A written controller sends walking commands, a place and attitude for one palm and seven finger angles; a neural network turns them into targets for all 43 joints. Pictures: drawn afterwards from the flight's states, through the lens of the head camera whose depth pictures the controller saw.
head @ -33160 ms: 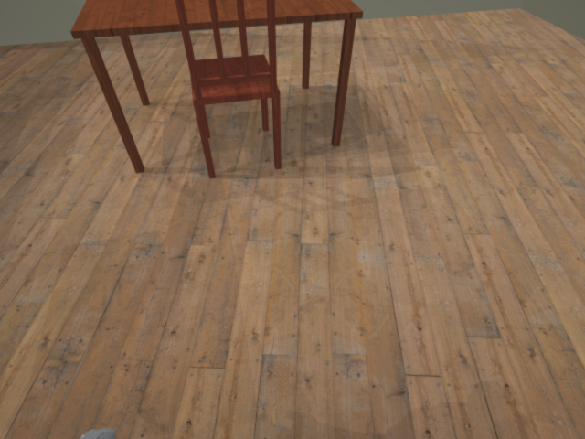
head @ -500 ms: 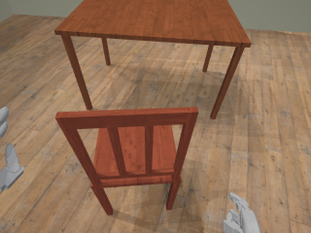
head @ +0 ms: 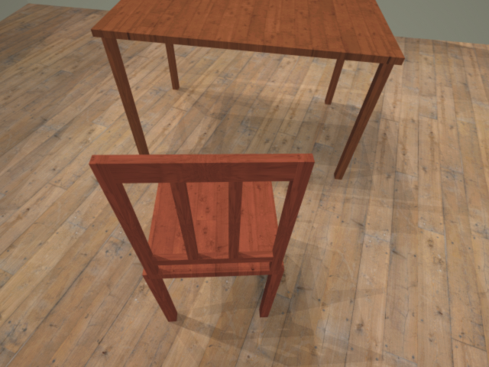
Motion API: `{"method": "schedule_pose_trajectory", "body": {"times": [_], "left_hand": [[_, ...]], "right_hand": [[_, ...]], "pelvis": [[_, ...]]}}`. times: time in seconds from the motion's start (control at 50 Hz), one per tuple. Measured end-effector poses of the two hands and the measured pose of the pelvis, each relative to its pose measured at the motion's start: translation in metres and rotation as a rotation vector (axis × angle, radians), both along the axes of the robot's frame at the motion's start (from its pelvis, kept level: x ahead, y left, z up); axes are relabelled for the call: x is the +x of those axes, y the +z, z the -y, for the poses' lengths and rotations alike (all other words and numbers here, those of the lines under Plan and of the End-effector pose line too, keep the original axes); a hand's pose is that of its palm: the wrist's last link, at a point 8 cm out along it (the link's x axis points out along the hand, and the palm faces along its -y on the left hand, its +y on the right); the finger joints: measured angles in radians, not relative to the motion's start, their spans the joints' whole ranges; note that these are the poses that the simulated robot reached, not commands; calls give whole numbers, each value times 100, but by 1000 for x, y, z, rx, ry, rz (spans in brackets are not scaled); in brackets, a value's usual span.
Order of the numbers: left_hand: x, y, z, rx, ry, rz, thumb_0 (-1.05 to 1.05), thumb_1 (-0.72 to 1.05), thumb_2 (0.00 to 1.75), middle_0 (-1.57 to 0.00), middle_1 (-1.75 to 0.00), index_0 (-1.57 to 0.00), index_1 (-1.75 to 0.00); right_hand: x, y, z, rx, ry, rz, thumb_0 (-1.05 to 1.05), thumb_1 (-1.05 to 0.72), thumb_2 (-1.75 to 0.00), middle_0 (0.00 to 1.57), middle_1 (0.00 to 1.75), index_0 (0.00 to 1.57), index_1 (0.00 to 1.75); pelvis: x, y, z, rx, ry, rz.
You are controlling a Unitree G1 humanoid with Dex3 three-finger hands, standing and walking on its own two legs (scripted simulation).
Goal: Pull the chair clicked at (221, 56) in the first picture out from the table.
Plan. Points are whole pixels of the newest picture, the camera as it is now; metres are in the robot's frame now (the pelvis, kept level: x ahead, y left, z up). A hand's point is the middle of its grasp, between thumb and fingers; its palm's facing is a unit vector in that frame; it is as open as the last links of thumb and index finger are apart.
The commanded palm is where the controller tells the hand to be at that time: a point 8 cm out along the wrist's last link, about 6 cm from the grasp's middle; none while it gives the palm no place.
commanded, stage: let the arm hang, fingers relaxed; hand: left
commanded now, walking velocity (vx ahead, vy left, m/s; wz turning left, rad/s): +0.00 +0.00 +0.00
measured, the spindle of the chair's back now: (186, 224) +0.40 +0.15 -0.08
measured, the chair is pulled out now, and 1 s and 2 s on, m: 0.68 0.68 0.68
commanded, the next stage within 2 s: look to check the result in 0.74 s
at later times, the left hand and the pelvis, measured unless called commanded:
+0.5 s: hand out of the picture -0.01 +0.15 -0.17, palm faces +0.02 -0.99 -0.17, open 7.3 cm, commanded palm none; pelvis +0.00 -0.01 +0.00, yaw +0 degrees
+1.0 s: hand out of the picture +0.00 +0.15 -0.17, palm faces +0.04 -0.98 -0.18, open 7.3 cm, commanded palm none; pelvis +0.01 -0.01 +0.00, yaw +0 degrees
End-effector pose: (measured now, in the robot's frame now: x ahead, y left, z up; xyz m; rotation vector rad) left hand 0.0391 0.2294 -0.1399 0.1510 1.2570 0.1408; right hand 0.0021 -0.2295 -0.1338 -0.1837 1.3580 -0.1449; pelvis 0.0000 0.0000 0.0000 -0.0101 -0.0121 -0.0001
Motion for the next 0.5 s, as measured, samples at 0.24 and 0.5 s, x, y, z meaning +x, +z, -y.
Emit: {"method": "schedule_pose_trajectory", "body": {"times": [0.24, 0.5], "left_hand": [[-77, 6, -7, 48, 41, -247, 0, 94, 90, -20, -30, -20, -30], [-51, -3, 33, -26, 29, -165, 1, 92, 90, -20, -30, -20, -30]], "right_hand": [[-70, -9, -12, 55, -71, -187, 0, -91, -90, 19, 30, 20, 30], [-30, -17, -27, 97, -66, -63, 0, -91, -90, 19, 30, 20, 30]], "pelvis": [[0, 0, 5, 5, 0, -5], [1, 1, 9, 11, -8, 4]]}}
